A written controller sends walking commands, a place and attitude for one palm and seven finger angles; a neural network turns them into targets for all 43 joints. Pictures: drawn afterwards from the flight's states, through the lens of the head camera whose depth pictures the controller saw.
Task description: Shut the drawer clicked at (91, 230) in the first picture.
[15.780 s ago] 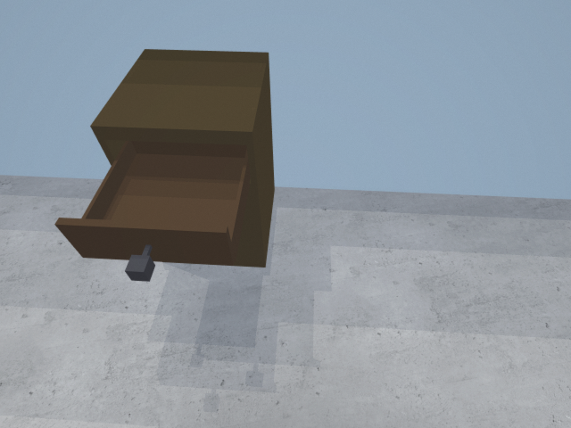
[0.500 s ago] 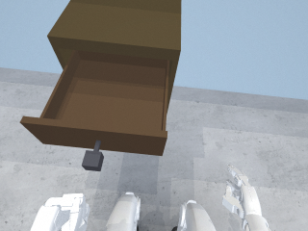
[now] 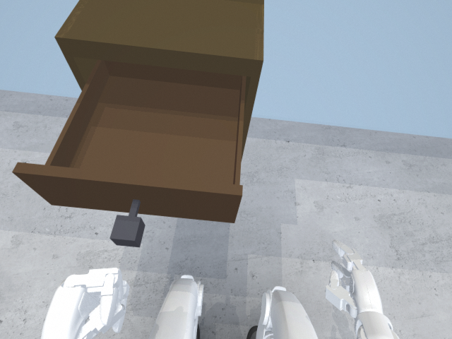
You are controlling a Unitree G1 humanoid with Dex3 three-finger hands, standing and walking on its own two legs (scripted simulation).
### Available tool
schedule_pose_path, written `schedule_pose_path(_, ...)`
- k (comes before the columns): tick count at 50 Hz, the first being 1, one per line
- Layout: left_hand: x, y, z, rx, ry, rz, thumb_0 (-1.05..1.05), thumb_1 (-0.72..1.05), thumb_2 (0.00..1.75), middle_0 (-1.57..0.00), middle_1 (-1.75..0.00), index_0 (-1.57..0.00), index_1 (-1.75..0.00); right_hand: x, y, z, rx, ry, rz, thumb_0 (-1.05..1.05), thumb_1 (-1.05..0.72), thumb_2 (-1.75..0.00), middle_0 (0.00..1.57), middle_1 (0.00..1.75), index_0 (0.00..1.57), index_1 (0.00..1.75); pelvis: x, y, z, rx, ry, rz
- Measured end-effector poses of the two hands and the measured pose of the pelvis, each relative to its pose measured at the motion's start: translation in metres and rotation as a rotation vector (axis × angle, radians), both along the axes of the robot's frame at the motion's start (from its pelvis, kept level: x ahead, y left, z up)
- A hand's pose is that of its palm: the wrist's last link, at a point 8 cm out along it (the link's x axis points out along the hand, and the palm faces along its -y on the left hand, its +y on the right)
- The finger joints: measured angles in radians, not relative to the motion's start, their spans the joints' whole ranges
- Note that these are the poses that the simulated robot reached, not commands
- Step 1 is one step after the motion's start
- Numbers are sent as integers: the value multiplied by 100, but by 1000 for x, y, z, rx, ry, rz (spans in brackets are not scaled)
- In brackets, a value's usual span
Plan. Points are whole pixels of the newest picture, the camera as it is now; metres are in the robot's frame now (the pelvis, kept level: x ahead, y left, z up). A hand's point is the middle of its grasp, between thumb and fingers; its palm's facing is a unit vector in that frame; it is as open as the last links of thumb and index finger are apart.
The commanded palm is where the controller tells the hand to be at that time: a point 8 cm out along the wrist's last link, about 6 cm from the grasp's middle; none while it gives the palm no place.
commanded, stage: bring the fist close to the handle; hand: left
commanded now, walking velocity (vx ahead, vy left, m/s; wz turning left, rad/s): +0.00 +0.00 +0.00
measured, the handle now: (131, 220) +0.31 +0.21 -0.04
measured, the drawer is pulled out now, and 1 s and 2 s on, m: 0.30 0.30 0.23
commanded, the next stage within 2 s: push the drawer shut in 1.06 s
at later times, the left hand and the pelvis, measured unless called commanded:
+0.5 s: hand (143, 283) +0.21 +0.16 -0.02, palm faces -0.03 -1.00 -0.02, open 3.3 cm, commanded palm +0.18 +0.21 -0.02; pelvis +0.00 -0.01 -0.04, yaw +0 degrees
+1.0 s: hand (146, 277) +0.22 +0.16 -0.03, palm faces +0.00 -1.00 -0.04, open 3.3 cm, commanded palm +0.20 +0.21 -0.03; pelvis -0.01 -0.01 -0.05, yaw +0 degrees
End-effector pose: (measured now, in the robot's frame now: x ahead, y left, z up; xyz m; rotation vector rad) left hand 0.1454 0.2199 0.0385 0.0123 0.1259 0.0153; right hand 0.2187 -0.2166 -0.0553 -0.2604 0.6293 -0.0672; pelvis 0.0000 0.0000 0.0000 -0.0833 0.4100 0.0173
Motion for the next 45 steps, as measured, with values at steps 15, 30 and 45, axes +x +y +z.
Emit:
schedule_pose_path(15,19,-2,-29,12,0,1,1,90,90,-140,-160,-140,-160,-3,-5,-32,1,63,2,1,-90,-90,21,30,20,30,-1,-3,-19,8,50,-8)
schedule_pose_path(30,52,-3,-62,17,-13,-19,1,90,90,-140,-160,-140,-160,-7,-13,-63,-11,122,4,1,-90,-90,21,30,20,30,-4,-8,-40,7,95,-14)
schedule_pose_path(45,54,-11,-63,13,-21,-37,1,90,90,-140,-160,-140,-160,-12,-15,-75,0,153,-3,1,-90,-90,20,30,20,30,-5,-7,-46,12,107,-17)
